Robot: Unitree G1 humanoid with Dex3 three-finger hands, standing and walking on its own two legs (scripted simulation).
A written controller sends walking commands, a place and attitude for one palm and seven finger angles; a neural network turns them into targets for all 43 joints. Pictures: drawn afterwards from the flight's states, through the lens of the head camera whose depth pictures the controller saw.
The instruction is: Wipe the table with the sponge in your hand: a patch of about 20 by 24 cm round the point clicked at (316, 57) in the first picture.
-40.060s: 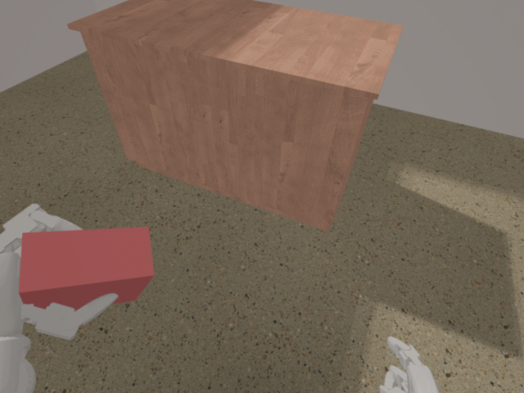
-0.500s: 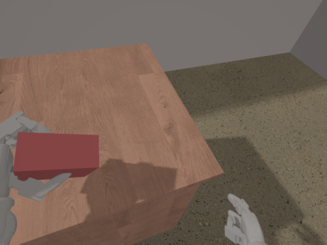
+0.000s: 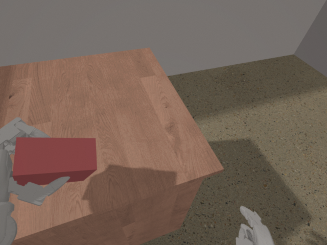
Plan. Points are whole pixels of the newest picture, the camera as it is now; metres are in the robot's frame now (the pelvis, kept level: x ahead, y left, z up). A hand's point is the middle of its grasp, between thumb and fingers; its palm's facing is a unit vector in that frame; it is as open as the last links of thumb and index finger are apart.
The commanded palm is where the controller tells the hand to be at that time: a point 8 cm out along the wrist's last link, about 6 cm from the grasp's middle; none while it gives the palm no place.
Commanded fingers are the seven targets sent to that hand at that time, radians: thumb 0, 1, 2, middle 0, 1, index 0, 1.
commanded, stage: look again from close up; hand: left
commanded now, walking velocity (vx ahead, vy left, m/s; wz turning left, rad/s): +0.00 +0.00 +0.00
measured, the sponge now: (67, 162) +0.23 +0.21 +0.13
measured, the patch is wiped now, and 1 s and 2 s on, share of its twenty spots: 0.00 0.00 0.00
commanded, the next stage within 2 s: shuffle to correct the standing spot in 0.04 s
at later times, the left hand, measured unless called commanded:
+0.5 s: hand (64, 155) +0.23 +0.21 +0.16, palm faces +0.37 -0.85 -0.38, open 9.9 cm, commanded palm +0.17 +0.24 +0.17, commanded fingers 0.00 0.10 1.30 -1.20 -1.60 -1.20 -1.60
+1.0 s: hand (95, 159) +0.23 +0.15 +0.16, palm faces +0.33 -0.86 -0.39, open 9.9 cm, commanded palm +0.17 +0.20 +0.17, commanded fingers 0.00 0.10 1.30 -1.20 -1.60 -1.20 -1.60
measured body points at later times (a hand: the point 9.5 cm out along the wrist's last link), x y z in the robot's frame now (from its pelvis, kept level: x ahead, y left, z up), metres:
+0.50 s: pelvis +0.01 -0.04 +0.00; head +0.03 -0.02 +0.45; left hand +0.21 +0.25 +0.18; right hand +0.19 -0.26 -0.07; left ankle +0.04 +0.06 -0.74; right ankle -0.01 -0.15 -0.74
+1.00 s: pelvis +0.01 -0.08 -0.01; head +0.03 -0.08 +0.44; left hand +0.21 +0.20 +0.18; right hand +0.17 -0.33 -0.09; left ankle +0.04 +0.06 -0.74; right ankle -0.01 -0.15 -0.74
